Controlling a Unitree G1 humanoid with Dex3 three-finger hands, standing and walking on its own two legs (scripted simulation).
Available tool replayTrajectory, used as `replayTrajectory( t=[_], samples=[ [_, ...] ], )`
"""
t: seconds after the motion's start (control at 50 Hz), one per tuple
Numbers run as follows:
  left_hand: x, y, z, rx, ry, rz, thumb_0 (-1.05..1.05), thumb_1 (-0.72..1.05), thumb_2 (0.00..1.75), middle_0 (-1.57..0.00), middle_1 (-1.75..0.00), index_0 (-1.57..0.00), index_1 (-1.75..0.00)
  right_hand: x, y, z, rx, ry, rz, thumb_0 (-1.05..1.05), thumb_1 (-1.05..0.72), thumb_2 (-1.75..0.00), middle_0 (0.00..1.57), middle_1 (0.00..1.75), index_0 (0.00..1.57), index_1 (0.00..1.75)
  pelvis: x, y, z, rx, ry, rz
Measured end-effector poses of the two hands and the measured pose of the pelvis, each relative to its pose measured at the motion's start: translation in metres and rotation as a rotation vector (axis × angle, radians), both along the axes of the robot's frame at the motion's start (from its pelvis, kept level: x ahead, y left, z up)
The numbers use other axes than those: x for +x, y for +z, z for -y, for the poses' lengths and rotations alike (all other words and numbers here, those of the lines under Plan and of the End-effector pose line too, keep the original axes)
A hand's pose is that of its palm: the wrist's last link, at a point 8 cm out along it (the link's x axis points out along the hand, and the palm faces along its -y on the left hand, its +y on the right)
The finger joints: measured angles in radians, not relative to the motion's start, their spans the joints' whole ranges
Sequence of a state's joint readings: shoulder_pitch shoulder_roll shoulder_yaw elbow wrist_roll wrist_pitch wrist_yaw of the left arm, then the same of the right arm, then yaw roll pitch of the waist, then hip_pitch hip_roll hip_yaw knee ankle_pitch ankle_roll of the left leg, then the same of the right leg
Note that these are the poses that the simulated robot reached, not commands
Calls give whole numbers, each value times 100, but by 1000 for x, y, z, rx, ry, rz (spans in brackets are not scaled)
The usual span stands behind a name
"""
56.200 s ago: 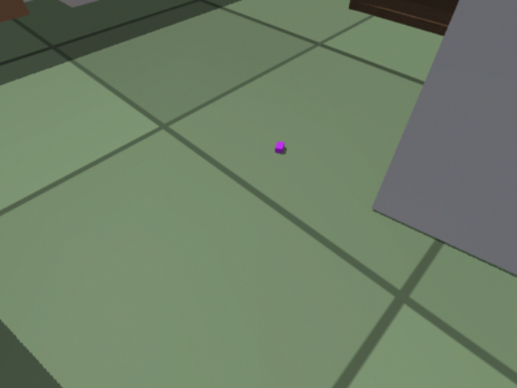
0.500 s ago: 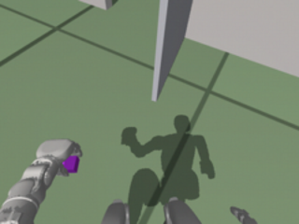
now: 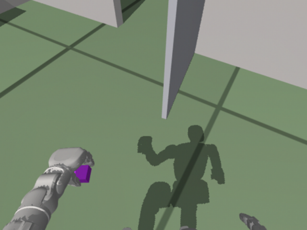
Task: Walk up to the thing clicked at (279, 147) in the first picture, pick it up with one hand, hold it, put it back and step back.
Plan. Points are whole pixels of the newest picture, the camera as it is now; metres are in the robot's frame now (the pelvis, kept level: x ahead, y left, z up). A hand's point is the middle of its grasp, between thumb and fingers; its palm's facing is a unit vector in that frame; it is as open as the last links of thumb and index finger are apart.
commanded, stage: hold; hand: left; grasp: from above
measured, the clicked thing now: (78, 174) +0.32 +0.23 -0.10
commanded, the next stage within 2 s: crouch in 1.90 s
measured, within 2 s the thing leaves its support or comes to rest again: neither
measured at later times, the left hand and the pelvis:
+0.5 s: hand (71, 168) +0.31 +0.22 -0.03, palm faces -0.48 +0.00 -0.88, open 7.1 cm; pelvis +0.01 +0.00 +0.02, yaw +0 degrees
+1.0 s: hand (71, 172) +0.29 +0.21 -0.01, palm faces -0.47 +0.00 -0.88, open 7.1 cm; pelvis +0.00 -0.01 +0.03, yaw +0 degrees
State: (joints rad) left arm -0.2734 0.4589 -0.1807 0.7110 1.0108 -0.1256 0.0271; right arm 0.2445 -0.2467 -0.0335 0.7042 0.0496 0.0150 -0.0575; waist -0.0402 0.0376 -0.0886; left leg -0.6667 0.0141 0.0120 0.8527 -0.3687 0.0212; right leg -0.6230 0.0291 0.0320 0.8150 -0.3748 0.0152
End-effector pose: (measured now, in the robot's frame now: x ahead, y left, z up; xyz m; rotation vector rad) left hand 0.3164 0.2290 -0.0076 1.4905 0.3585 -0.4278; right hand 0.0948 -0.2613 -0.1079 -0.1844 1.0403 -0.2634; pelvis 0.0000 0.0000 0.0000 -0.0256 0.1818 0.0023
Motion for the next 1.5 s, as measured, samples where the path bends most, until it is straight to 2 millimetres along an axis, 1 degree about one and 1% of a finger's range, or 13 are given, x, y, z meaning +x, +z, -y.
replayTrajectory(
  t=[0.14,0.26,0.42,0.68,1.06,1.28,1.5],
  samples=[
    [5,14,2,9,-28,15,-1,42,6,-101,-7,-105,-5,15,9,1,-5,13,14,1,-91,-90,20,30,21,30,7,7,0,3,2,19],
    [9,26,2,14,-22,29,-1,42,6,-101,-8,-105,-6,24,14,0,6,13,31,1,-90,-90,20,30,21,30,11,12,0,6,0,36],
    [4,34,5,14,-35,3,-1,43,5,-101,-7,-105,-5,30,19,-1,14,12,46,1,-90,-89,20,30,21,30,13,17,1,10,-2,57],
    [-4,48,12,14,-39,26,-1,42,8,-100,-9,-104,-7,36,25,-1,20,26,71,1,-90,-89,20,30,20,30,9,22,4,17,-3,89],
    [-22,61,18,1,-44,22,-1,43,9,-98,-12,-101,-10,37,34,-2,26,36,110,1,-90,-90,20,30,20,30,-2,29,6,21,-5,140],
    [-27,69,19,-2,-48,27,-1,44,8,-97,-12,-101,-10,39,38,-4,30,42,122,1,-90,-90,20,30,20,30,-4,32,7,23,-5,159],
    [-26,75,18,-11,-50,33,-1,44,8,-97,-13,-101,-10,47,42,-7,30,47,133,1,-90,-90,20,30,20,30,-2,35,6,23,-5,169]
  ],
)
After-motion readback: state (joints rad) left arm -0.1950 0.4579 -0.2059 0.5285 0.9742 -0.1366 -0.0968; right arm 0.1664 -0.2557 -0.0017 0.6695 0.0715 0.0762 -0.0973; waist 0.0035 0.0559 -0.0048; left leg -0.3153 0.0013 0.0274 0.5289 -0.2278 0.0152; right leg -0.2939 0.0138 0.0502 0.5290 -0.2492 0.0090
